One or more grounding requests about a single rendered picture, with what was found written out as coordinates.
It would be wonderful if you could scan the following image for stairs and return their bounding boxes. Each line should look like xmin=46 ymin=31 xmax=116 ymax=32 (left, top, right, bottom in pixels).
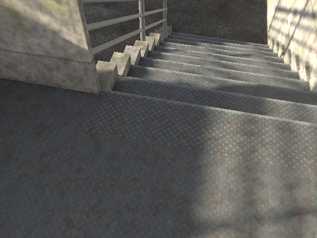
xmin=112 ymin=32 xmax=317 ymax=124

